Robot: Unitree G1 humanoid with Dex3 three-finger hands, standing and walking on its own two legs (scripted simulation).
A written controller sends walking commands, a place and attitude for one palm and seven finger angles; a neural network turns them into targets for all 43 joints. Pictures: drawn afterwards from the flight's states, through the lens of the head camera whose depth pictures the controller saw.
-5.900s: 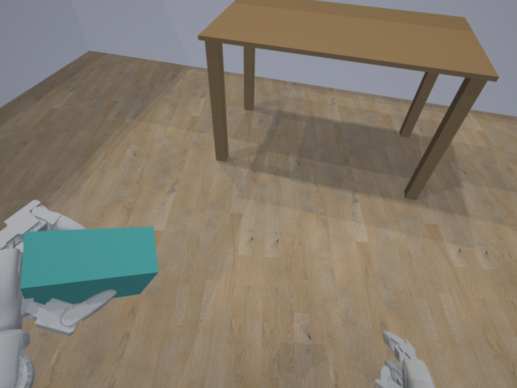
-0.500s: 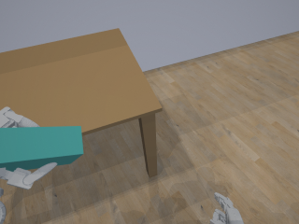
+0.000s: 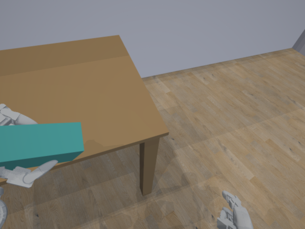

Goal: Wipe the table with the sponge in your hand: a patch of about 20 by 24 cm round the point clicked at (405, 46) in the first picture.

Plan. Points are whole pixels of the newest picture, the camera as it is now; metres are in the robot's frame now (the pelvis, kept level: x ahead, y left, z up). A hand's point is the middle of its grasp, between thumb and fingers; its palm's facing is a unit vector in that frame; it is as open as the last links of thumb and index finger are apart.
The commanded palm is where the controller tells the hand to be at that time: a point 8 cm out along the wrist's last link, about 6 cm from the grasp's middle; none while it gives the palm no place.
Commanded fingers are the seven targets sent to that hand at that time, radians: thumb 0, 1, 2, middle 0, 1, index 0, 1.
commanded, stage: come to a stop and stand still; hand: left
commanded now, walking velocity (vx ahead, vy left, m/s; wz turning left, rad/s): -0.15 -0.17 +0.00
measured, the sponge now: (53, 145) +0.24 +0.22 +0.15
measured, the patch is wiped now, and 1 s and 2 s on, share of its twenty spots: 0.00 0.00 0.00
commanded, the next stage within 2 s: look again from close up in 1.30 s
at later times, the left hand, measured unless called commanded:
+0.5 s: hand (63, 155) +0.22 +0.19 +0.15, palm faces +0.33 -0.82 -0.47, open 10.0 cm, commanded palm +0.16 +0.24 +0.18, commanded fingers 0.00 0.10 1.30 -1.20 -1.60 -1.20 -1.60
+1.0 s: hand (46, 191) +0.15 +0.19 +0.17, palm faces +0.36 -0.85 -0.39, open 10.0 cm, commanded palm +0.09 +0.24 +0.18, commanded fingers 0.00 0.10 1.30 -1.20 -1.60 -1.20 -1.60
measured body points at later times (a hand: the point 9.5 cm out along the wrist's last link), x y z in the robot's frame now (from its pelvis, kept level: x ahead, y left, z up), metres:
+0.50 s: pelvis -0.01 -0.04 +0.01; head +0.03 -0.05 +0.45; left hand +0.20 +0.23 +0.18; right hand +0.17 -0.30 -0.08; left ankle -0.04 +0.10 -0.69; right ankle +0.03 -0.12 -0.73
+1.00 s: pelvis -0.07 -0.04 +0.00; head -0.06 -0.05 +0.45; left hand +0.13 +0.23 +0.19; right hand +0.10 -0.23 -0.10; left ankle -0.05 +0.10 -0.73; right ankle -0.05 -0.12 -0.74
